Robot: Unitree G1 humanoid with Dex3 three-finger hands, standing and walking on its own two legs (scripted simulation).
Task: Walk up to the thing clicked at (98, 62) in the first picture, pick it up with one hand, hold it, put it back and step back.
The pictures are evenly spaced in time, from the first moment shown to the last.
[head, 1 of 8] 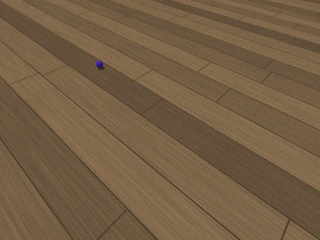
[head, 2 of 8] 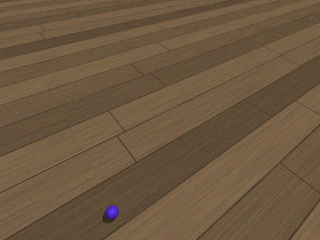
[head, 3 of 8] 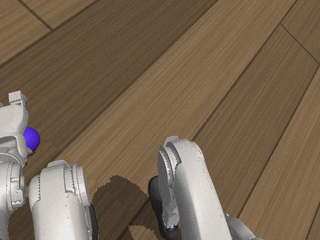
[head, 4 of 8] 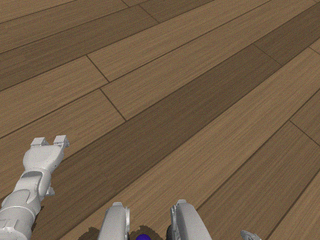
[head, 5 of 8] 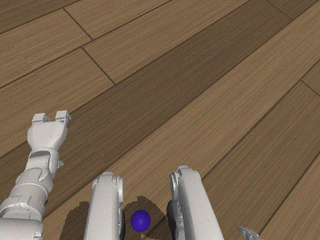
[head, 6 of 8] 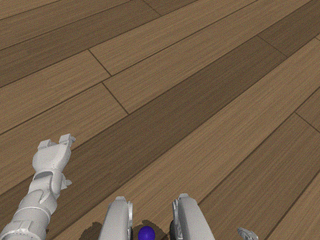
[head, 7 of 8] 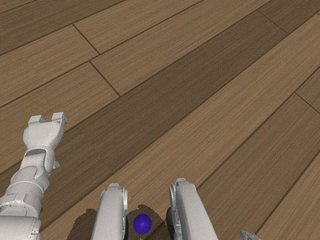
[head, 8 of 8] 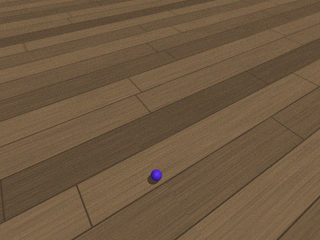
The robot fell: no
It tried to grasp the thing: yes
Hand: left
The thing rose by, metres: 0.00
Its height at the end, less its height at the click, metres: +0.00
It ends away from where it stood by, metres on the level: 0.34
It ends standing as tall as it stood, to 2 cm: yes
